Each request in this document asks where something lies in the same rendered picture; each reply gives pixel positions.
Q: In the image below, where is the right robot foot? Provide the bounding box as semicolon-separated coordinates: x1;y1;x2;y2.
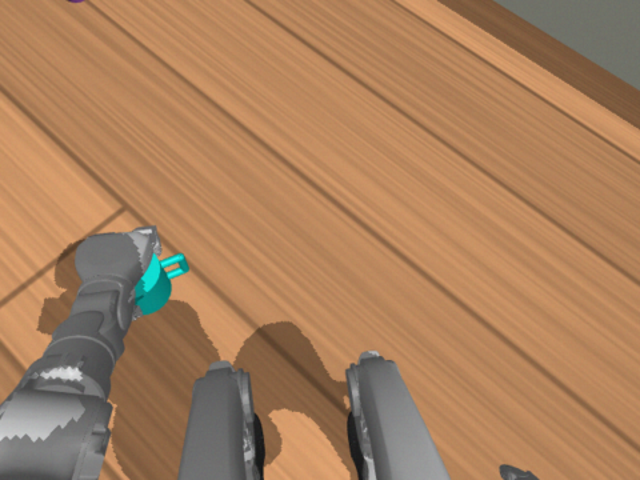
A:
347;411;366;480

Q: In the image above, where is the right robot hand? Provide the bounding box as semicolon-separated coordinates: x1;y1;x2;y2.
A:
499;464;539;480

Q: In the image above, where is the left robot arm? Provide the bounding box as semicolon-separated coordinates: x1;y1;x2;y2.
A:
0;275;136;480

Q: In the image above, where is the left robot hand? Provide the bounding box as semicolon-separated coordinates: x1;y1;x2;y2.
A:
75;225;162;321

